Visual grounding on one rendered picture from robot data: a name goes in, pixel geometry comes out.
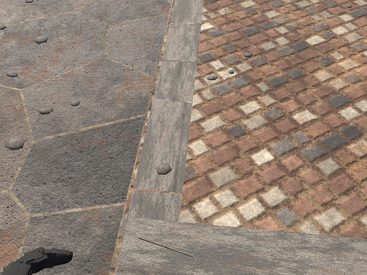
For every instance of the left robot hand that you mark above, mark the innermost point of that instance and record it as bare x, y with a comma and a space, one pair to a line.
36, 260

